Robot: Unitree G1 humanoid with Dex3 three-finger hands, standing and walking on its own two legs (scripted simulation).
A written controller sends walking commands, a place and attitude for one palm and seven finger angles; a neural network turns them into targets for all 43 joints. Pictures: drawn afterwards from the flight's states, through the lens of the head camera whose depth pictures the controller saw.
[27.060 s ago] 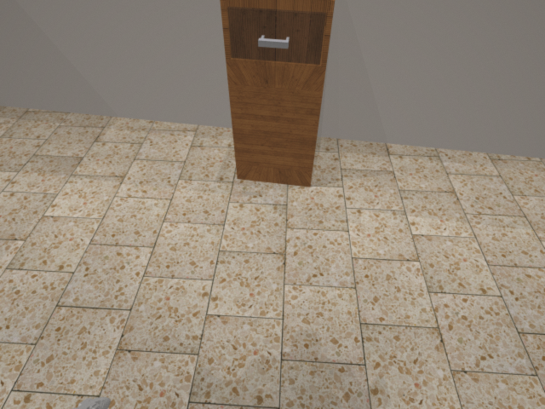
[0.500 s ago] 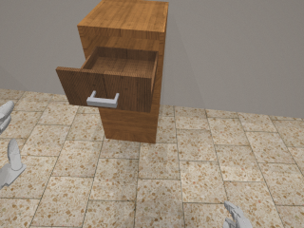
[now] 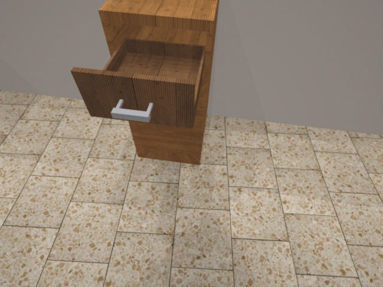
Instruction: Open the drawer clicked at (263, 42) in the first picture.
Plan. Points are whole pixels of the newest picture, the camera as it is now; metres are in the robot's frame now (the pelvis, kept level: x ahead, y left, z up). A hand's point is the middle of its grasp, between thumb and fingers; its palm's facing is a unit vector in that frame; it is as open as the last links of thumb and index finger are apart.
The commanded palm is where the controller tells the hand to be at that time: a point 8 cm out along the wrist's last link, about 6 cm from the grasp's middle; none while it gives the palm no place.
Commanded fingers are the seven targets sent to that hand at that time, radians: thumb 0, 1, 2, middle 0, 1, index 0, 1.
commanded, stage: let the arm hang, fingers relaxed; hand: left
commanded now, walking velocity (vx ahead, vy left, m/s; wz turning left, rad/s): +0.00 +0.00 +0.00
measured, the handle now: (133, 109) +0.58 +0.19 -0.01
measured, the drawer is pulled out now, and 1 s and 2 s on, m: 0.29 0.29 0.29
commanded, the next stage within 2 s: look to check the result in 0.74 s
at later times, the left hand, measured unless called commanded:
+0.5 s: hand out of the picture +0.02 +0.17 -0.17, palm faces -0.01 -0.98 -0.20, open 7.3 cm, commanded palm none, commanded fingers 0.00 0.90 0.90 -0.20 -0.30 -0.20 -0.30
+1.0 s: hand out of the picture +0.03 +0.18 -0.16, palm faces -0.01 -0.97 -0.24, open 7.3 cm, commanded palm none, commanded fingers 0.00 0.90 0.90 -0.20 -0.30 -0.20 -0.30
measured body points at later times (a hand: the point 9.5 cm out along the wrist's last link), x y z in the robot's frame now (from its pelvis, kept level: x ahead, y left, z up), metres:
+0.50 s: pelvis +0.00 -0.01 +0.01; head +0.02 -0.02 +0.46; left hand +0.02 +0.22 -0.15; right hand -0.01 -0.22 -0.16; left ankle +0.02 +0.10 -0.74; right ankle +0.02 -0.12 -0.74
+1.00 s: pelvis +0.00 -0.01 +0.01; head +0.03 -0.02 +0.46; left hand +0.03 +0.23 -0.14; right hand +0.00 -0.24 -0.16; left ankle +0.02 +0.10 -0.74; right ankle +0.02 -0.12 -0.74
